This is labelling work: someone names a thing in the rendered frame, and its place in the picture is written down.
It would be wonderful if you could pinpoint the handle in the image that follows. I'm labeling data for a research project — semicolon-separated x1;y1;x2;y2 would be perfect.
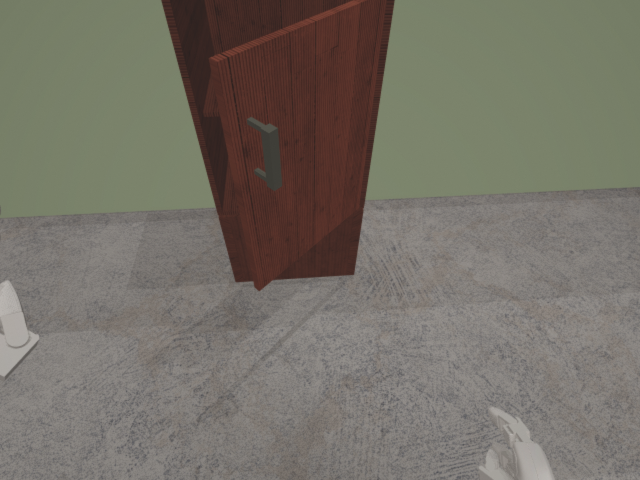
247;117;282;191

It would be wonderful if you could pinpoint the cupboard door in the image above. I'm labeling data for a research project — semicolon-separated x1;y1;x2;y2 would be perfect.
209;0;387;291

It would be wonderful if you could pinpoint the robot right hand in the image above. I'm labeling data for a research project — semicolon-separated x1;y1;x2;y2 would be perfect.
479;407;555;480

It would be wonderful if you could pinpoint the robot left hand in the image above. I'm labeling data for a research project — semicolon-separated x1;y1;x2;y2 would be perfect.
0;206;39;382

